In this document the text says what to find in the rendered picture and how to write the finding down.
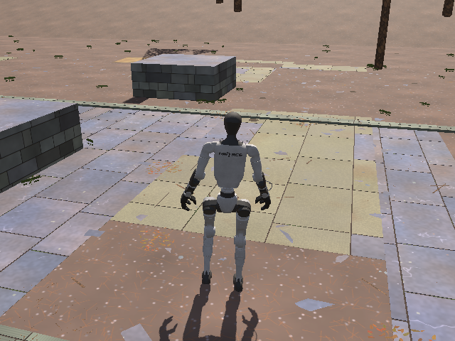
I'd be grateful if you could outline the left robot shin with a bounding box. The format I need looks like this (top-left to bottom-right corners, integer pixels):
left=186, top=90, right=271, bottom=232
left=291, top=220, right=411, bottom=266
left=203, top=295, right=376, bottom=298
left=203, top=226, right=213, bottom=275

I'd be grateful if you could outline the robot right forearm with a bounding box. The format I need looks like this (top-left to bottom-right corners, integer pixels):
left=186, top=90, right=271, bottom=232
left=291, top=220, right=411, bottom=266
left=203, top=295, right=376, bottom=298
left=256, top=172, right=269, bottom=198

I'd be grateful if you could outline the humanoid robot head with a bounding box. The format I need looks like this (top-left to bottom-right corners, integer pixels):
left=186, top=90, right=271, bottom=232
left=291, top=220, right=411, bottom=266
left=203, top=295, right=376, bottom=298
left=219, top=112, right=243, bottom=146

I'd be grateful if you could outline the robot left forearm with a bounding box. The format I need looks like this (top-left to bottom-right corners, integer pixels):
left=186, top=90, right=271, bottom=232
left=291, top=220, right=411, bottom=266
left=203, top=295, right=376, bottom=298
left=183, top=169, right=200, bottom=197

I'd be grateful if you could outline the robot right hand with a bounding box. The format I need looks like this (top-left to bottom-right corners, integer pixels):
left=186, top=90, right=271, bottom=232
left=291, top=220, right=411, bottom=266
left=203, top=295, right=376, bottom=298
left=255, top=195, right=271, bottom=210

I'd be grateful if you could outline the robot right upper arm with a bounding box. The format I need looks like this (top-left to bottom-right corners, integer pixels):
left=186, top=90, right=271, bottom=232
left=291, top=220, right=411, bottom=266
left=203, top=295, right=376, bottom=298
left=246, top=144, right=263, bottom=182

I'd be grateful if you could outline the robot left hand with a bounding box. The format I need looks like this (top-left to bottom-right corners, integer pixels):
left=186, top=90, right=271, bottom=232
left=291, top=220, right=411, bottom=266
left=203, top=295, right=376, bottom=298
left=181, top=194, right=196, bottom=211

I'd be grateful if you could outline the robot left upper arm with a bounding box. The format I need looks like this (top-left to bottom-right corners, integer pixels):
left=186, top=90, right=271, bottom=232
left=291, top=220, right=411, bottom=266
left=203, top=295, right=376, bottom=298
left=194, top=141, right=217, bottom=180

